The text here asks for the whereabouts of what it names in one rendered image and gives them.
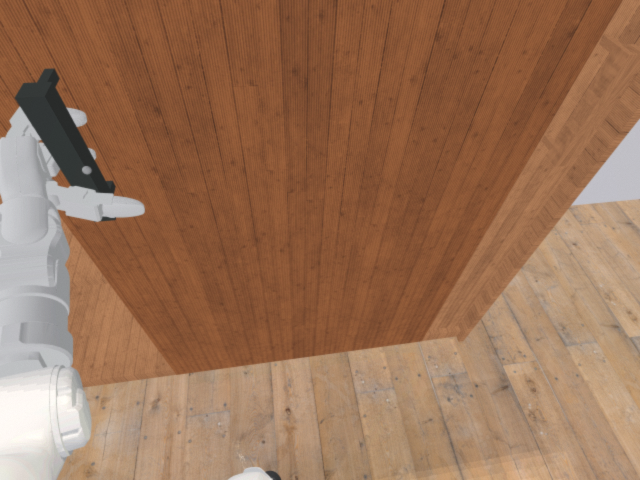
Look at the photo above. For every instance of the robot left hand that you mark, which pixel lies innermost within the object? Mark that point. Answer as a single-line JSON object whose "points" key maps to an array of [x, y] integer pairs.
{"points": [[26, 165]]}

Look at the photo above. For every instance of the wardrobe door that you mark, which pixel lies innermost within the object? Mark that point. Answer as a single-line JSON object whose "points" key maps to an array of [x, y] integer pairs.
{"points": [[316, 174], [537, 181]]}

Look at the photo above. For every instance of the handle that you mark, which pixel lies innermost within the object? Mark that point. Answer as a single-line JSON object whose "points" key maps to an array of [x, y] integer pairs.
{"points": [[613, 77], [43, 106]]}

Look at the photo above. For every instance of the robot left upper arm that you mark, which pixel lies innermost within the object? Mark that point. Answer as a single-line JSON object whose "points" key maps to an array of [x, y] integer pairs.
{"points": [[44, 416]]}

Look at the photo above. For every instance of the left robot shin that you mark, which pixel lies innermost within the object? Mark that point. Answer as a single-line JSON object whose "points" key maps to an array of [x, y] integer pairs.
{"points": [[255, 469]]}

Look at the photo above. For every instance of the robot left forearm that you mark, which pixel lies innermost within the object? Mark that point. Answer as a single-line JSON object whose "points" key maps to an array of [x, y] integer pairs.
{"points": [[34, 287]]}

